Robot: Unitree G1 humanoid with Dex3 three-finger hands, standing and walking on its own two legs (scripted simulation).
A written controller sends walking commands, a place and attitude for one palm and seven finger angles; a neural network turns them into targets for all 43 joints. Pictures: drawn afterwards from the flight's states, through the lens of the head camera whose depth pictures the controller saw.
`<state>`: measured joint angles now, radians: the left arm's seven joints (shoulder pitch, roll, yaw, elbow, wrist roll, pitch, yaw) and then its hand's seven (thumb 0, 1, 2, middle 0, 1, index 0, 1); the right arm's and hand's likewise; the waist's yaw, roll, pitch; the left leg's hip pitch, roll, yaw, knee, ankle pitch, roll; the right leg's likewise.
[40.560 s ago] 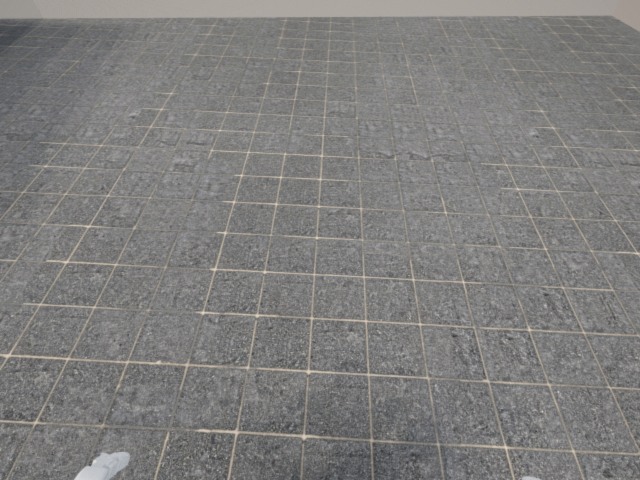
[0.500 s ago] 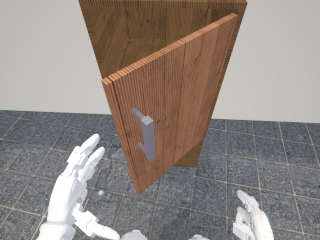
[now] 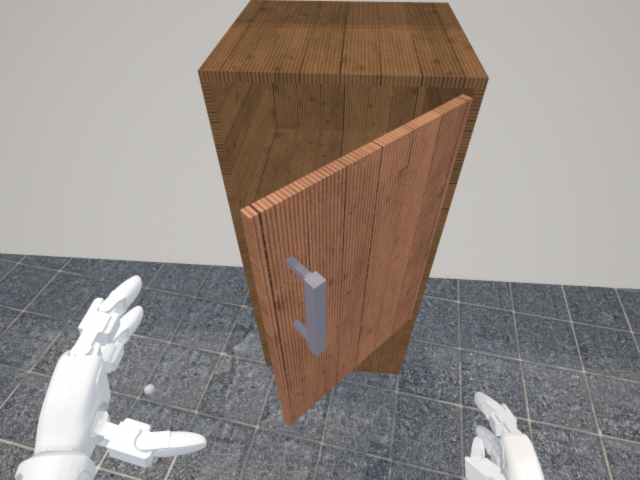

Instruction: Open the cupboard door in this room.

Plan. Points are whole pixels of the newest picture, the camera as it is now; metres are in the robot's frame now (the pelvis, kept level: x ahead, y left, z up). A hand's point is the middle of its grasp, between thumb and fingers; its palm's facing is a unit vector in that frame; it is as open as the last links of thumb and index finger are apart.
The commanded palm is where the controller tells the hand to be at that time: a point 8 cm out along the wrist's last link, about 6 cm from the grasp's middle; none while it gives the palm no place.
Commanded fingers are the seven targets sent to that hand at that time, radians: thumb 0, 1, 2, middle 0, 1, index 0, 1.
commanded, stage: draw the hand back to the body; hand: left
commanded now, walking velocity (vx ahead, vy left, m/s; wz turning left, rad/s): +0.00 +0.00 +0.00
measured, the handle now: (306, 308) +0.33 +0.05 +0.05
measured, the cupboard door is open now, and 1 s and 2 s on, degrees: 46 46 46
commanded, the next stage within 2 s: step back with the hand held close in 0.92 s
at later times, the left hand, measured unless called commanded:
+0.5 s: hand (65, 327) +0.20 +0.25 +0.18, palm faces +0.43 -0.81 -0.40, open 9.5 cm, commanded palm +0.15 +0.29 +0.20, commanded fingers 0.00 0.87 0.88 -0.20 -0.30 -0.20 -0.30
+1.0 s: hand (66, 321) +0.20 +0.24 +0.19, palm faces +0.45 -0.80 -0.40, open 7.4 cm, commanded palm +0.15 +0.28 +0.20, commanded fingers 0.00 0.90 0.90 -0.20 -0.30 -0.20 -0.30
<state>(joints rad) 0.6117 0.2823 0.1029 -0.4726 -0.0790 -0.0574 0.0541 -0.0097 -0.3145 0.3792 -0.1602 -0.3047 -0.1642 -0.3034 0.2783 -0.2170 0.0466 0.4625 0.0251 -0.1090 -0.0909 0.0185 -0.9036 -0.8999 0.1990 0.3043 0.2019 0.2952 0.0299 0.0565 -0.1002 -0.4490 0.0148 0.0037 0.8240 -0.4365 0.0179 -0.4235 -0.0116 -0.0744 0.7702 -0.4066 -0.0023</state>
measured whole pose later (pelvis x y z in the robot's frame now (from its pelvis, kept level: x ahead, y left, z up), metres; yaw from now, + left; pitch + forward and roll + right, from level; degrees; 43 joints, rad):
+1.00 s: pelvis +0.01 -0.02 +0.04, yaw -1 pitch -5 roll +0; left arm 0.47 0.33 0.33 -0.39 -0.06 -0.08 0.12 0.02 0.89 0.90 -0.21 -0.31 -0.21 -0.30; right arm 0.18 -0.22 0.02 0.65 -0.01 -0.11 -0.08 0.02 -0.90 -0.90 0.20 0.30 0.20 0.30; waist 0.07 0.07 0.03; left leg -0.06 0.02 0.02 0.40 -0.26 0.00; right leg -0.05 0.01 -0.06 0.37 -0.23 -0.02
